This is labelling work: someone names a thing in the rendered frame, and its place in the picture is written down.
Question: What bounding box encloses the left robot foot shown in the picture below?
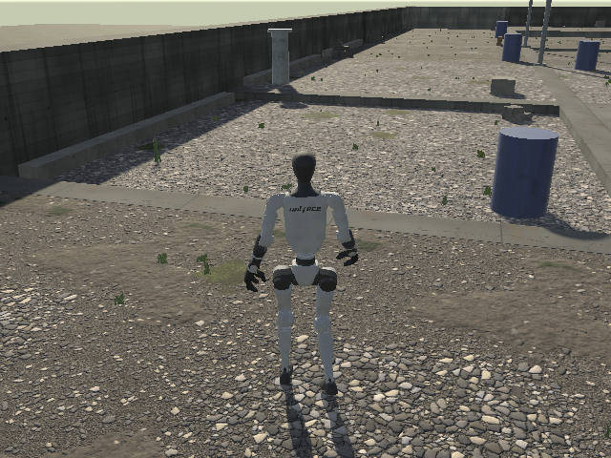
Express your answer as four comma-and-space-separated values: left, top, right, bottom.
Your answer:
279, 361, 293, 385

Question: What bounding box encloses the robot left forearm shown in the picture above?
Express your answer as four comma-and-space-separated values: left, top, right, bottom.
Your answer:
247, 232, 267, 273

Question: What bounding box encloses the robot right upper arm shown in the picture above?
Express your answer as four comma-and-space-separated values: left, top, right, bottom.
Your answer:
325, 192, 351, 243

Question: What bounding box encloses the robot right hand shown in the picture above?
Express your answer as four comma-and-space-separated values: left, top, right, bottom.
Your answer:
336, 251, 359, 266

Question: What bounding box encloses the robot left upper arm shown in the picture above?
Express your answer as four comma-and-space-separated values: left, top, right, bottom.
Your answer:
258, 193, 285, 247

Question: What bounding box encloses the right robot foot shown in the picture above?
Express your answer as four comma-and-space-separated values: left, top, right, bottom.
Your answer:
320, 378, 338, 395

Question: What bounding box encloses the robot left hand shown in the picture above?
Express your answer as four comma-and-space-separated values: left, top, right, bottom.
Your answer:
244, 268, 266, 292

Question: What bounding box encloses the robot right forearm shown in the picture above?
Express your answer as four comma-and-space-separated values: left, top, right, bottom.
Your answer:
342, 228, 357, 257

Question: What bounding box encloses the robot foot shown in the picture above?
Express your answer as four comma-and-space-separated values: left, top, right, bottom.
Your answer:
320, 378, 338, 395
279, 361, 293, 385

